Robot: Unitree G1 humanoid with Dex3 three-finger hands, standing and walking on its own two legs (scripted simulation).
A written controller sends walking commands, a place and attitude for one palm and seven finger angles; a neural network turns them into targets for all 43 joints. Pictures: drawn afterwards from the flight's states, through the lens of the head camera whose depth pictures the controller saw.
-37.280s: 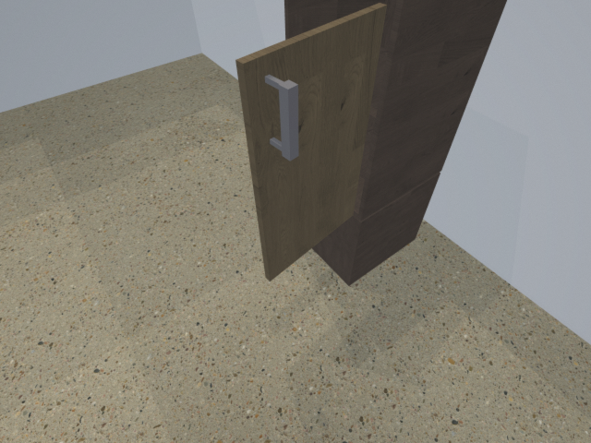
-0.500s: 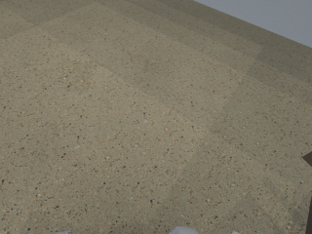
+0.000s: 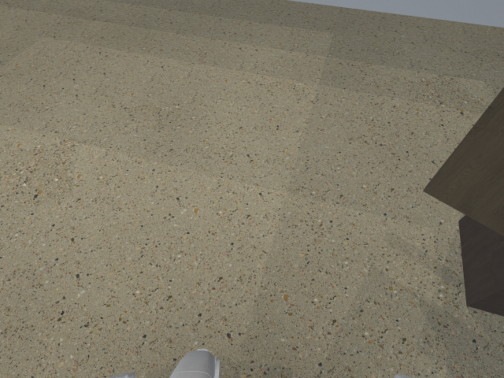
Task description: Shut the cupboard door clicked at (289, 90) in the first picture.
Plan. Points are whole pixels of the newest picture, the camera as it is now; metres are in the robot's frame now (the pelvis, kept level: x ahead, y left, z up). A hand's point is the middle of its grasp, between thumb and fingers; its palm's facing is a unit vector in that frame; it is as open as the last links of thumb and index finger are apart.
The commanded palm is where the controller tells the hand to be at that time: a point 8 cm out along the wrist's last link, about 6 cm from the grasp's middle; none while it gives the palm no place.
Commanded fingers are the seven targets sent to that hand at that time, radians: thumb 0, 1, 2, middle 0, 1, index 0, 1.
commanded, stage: turn to face it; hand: left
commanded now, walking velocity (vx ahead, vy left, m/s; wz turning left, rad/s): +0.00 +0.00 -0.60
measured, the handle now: out of the picture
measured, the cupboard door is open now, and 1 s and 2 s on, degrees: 66 66 66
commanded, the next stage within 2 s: take the last steps up to it in 1.00 s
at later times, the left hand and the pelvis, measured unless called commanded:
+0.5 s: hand (145, 337) +0.20 +0.22 -0.16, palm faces -0.29 -0.94 -0.21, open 7.4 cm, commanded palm none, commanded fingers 0.00 0.90 0.90 -0.20 -0.30 -0.20 -0.30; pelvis +0.03 +0.04 +0.00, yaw -18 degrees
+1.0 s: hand (186, 323) +0.23 +0.15 -0.19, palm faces -0.50 -0.85 -0.19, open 7.4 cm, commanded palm none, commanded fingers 0.00 0.90 0.90 -0.20 -0.30 -0.20 -0.30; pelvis +0.07 +0.02 -0.01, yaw -32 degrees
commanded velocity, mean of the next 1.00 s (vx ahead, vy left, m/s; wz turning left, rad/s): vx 0.00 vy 0.00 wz -0.48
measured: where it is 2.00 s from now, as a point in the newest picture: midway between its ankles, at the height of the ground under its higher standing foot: outside the picture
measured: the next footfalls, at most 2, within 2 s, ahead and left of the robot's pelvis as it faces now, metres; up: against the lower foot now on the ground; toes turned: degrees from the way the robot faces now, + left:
left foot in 0.18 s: +0.10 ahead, +0.14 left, +0.00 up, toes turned -4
right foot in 0.62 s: +0.01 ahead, -0.10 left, +0.00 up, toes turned -27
